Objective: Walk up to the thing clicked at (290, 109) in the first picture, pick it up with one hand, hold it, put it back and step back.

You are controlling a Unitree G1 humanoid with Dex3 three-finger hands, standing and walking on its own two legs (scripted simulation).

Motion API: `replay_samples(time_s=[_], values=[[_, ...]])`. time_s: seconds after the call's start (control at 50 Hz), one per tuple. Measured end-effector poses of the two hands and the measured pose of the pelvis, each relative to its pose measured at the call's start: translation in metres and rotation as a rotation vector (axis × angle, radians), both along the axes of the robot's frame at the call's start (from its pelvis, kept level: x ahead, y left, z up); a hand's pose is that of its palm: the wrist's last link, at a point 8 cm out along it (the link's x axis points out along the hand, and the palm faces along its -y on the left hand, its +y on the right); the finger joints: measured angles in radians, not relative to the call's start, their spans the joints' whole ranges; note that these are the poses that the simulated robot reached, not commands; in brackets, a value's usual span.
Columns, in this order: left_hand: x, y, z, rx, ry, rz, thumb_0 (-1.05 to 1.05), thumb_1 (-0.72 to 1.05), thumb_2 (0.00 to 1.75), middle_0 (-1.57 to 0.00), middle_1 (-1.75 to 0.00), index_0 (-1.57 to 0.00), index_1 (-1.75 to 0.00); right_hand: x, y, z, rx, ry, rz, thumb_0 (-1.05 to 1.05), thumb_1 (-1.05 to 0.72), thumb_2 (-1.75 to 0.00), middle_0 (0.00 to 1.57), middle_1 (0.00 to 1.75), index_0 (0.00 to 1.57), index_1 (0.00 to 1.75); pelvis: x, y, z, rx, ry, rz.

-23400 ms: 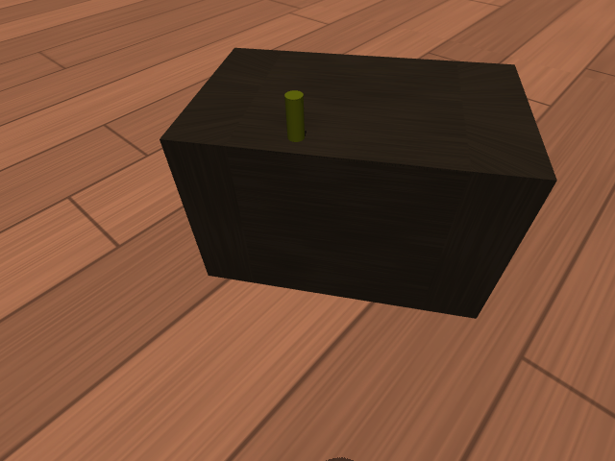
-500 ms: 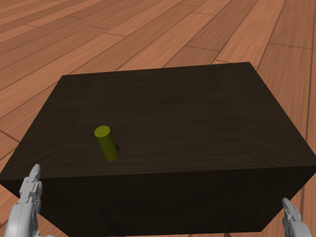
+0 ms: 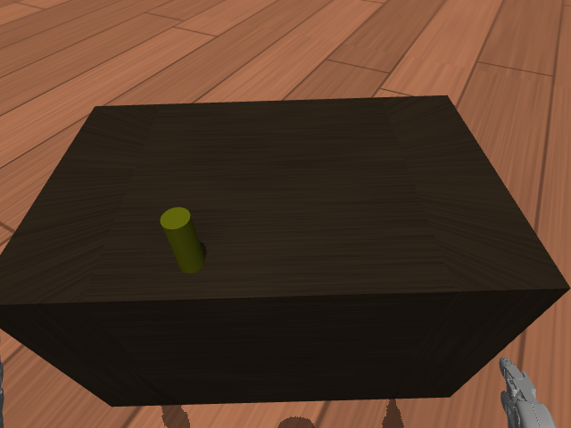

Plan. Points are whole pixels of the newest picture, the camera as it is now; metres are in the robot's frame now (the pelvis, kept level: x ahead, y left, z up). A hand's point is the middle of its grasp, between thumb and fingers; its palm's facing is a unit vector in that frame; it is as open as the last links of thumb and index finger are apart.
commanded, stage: home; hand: left
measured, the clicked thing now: (184, 242) +0.44 +0.21 -0.01
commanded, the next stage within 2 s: none
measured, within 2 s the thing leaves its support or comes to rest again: neither
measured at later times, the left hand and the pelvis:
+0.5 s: hand (179, 402) +0.20 +0.18 -0.06, palm faces +0.09 -0.98 -0.18, open 17.4 cm; pelvis +0.02 +0.01 +0.00, yaw -1 degrees
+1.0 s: hand (180, 415) +0.18 +0.17 -0.05, palm faces +0.10 -0.97 -0.22, open 17.4 cm; pelvis +0.00 +0.00 -0.01, yaw -1 degrees
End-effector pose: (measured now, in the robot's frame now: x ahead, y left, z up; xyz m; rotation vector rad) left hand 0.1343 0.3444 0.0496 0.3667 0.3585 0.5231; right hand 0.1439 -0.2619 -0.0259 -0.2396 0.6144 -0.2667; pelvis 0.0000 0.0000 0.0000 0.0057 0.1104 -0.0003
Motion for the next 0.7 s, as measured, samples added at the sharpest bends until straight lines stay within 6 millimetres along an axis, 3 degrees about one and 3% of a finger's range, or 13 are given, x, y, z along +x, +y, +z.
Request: replay_samples(time_s=[0.12,0.18,0.4,0.5,0.6,0.7], values=[[0.014,-0.029,-0.033,-0.107,0.065,-0.068,-0.02,-0.5,0.08,-0.06,-0.07,-0.06,-0.07,0.021,0.055,-0.01,0.103,-0.013,0.106,-0.01,-0.03,-0.41,0.12,0.16,0.11,0.16,0.004,0.006,-0.001,-0.007,0.016,0.002],[0.016,-0.048,-0.049,-0.177,0.114,-0.101,-0.02,-0.49,0.09,-0.06,-0.07,-0.06,-0.07,0.025,0.068,-0.009,0.127,-0.025,0.12,-0.01,-0.2,-0.5,0.14,0.18,0.13,0.19,0.009,0.009,-0.001,-0.009,0.023,-0.001],[0.04,-0.118,-0.085,-0.342,0.205,-0.283,-0.01,-0.52,0.06,-0.06,-0.06,-0.06,-0.06,0.015,0.042,-0.007,0.045,0.019,0.04,0.0,-0.75,-0.82,0.19,0.27,0.19,0.28,0.015,0.012,-0.004,-0.01,0.033,-0.016],[0.043,-0.119,-0.085,-0.327,0.208,-0.286,-0.01,-0.53,0.06,-0.06,-0.06,-0.06,-0.06,0.014,0.042,-0.007,0.055,0.03,0.041,0.01,-0.84,-0.87,0.2,0.29,0.19,0.29,0.015,0.008,-0.005,-0.012,0.035,-0.018],[0.035,-0.11,-0.08,-0.281,0.231,-0.258,-0.01,-0.54,0.05,-0.06,-0.06,-0.06,-0.05,0.019,0.041,-0.01,0.076,0.016,0.047,0.01,-0.88,-0.89,0.2,0.29,0.2,0.3,0.015,0.007,-0.006,-0.01,0.035,-0.016],[0.028,-0.114,-0.079,-0.272,0.245,-0.261,-0.01,-0.55,0.05,-0.06,-0.05,-0.05,-0.05,0.022,0.042,-0.009,0.088,-0.003,0.062,0.01,-0.89,-0.9,0.2,0.3,0.2,0.3,0.012,0.005,-0.007,-0.003,0.035,-0.014]])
